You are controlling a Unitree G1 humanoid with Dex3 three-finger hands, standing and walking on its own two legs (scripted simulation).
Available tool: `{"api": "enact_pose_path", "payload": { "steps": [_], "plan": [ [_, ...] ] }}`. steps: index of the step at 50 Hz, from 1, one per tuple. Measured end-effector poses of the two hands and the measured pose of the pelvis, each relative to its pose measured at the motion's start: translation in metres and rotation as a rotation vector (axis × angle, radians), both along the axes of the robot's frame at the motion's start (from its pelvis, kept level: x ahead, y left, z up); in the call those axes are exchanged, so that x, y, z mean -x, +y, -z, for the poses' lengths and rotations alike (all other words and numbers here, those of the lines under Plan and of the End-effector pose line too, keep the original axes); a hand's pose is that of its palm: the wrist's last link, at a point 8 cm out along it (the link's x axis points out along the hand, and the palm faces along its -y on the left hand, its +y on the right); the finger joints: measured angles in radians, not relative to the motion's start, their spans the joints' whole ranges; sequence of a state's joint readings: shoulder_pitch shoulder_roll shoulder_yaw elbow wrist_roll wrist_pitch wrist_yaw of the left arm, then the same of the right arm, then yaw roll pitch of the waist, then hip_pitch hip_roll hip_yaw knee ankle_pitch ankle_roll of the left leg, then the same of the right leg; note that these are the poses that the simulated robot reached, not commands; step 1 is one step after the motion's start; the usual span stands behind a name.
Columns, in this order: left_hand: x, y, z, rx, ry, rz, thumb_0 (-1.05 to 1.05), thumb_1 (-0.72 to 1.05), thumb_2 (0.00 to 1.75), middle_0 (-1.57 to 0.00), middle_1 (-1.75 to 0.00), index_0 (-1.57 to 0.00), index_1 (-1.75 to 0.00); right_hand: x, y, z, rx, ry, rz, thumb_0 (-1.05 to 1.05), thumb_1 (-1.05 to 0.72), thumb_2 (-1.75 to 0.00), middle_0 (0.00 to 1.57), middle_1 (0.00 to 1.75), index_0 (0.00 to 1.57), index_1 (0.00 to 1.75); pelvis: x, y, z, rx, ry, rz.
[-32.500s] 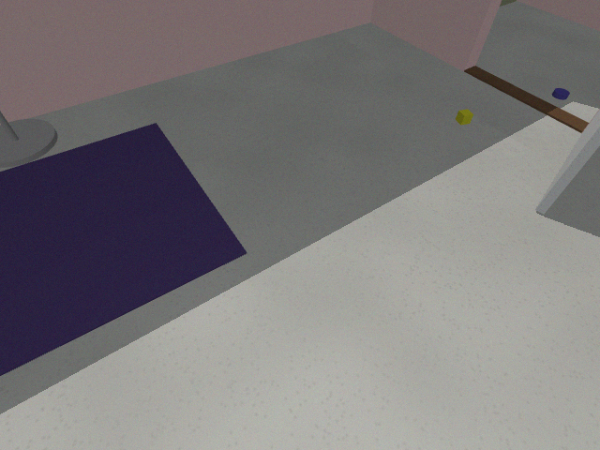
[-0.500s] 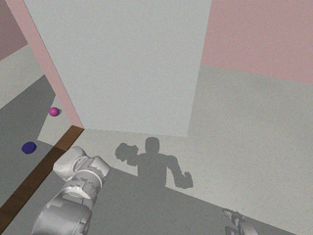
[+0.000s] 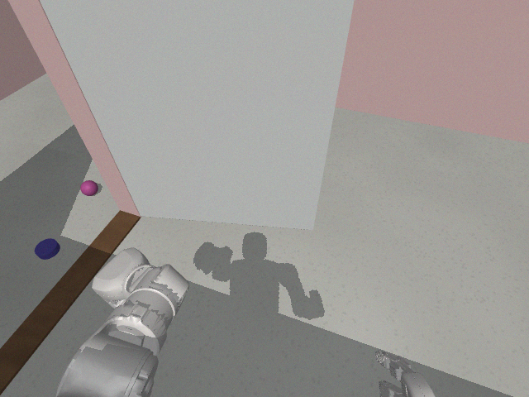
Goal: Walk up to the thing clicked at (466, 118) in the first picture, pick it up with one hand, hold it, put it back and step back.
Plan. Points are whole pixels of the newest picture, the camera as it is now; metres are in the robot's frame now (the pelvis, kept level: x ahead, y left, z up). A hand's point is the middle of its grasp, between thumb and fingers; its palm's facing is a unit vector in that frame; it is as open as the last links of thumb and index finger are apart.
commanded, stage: crouch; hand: left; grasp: from above
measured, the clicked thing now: (147, 294) +0.32 +0.22 -0.08
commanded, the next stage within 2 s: none
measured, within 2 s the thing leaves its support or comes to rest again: neither
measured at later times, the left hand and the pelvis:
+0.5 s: hand (148, 314) +0.29 +0.22 -0.12, palm faces -0.32 -0.37 -0.87, open 8.5 cm; pelvis +0.00 +0.00 -0.02, yaw +0 degrees
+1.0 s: hand (169, 328) +0.36 +0.25 -0.36, palm faces -0.18 -0.38 -0.91, open 8.5 cm; pelvis -0.06 +0.01 -0.23, yaw -2 degrees
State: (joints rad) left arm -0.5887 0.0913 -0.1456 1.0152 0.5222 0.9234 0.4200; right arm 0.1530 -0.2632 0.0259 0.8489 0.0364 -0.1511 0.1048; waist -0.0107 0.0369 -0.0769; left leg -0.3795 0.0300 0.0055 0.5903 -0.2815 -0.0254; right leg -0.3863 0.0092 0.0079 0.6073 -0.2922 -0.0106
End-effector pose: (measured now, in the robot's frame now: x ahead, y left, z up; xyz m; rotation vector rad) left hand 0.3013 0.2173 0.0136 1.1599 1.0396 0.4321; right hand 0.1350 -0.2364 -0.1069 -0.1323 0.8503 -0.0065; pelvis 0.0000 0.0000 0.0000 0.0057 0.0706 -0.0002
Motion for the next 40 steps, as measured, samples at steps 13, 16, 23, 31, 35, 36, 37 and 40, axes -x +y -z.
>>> {"api": "enact_pose_path", "payload": {
  "steps": [13,16,23,31,35,36,37,40],
  "plan": [
    [0.002,0.002,0.009,0.005,0.035,-0.013,0.00,0.24,0.26,-1.13,-0.30,-0.85,-0.35,-0.001,-0.001,0.001,0.001,0.001,0.003,0.01,-0.88,-0.89,0.20,0.30,0.19,0.30,-0.001,0.001,0.001,0.000,0.011,0.001],
    [0.003,0.002,0.020,0.012,0.057,-0.005,0.01,0.25,0.27,-1.12,-0.33,-0.84,-0.36,0.002,-0.002,0.003,0.009,0.016,0.008,0.01,-0.87,-0.89,0.20,0.30,0.20,0.30,-0.001,0.000,0.002,0.001,0.025,0.000],
    [0.002,0.005,0.059,0.002,0.093,0.039,0.01,0.26,0.26,-1.10,-0.36,-0.82,-0.37,0.024,-0.012,0.016,0.048,0.090,0.036,0.01,-0.87,-0.89,0.20,0.30,0.20,0.30,0.002,-0.001,0.014,0.005,0.100,0.000],
    [-0.010,0.016,0.127,-0.062,0.068,0.048,0.00,0.27,0.26,-1.08,-0.37,-0.81,-0.38,0.070,-0.029,0.063,0.109,0.227,0.049,0.01,-0.87,-0.89,0.20,0.30,0.20,0.30,0.016,0.001,0.062,0.013,0.256,0.007],
    [-0.015,0.022,0.169,-0.069,0.051,0.001,0.00,0.27,0.27,-1.09,-0.37,-0.81,-0.38,0.094,-0.032,0.100,0.123,0.301,0.045,0.01,-0.88,-0.89,0.20,0.30,0.19,0.30,0.028,0.002,0.097,0.021,0.338,0.008],
    [-0.016,0.024,0.181,-0.064,0.044,-0.013,0.00,0.26,0.27,-1.09,-0.37,-0.81,-0.38,0.099,-0.032,0.110,0.124,0.317,0.043,0.01,-0.88,-0.89,0.20,0.30,0.19,0.30,0.031,0.003,0.106,0.024,0.359,0.007],
    [-0.018,0.025,0.193,-0.058,0.036,-0.026,0.00,0.26,0.28,-1.09,-0.37,-0.81,-0.38,0.104,-0.032,0.121,0.124,0.333,0.040,0.01,-0.88,-0.89,0.20,0.30,0.19,0.30,0.034,0.003,0.116,0.026,0.380,0.007],
    [-0.026,0.027,0.228,-0.040,0.010,-0.042,0.00,0.26,0.29,-1.09,-0.37,-0.81,-0.38,0.117,-0.030,0.154,0.120,0.371,0.042,0.01,-0.88,-0.89,0.20,0.30,0.19,0.30,0.043,0.004,0.146,0.032,0.433,0.007]
  ]
}}
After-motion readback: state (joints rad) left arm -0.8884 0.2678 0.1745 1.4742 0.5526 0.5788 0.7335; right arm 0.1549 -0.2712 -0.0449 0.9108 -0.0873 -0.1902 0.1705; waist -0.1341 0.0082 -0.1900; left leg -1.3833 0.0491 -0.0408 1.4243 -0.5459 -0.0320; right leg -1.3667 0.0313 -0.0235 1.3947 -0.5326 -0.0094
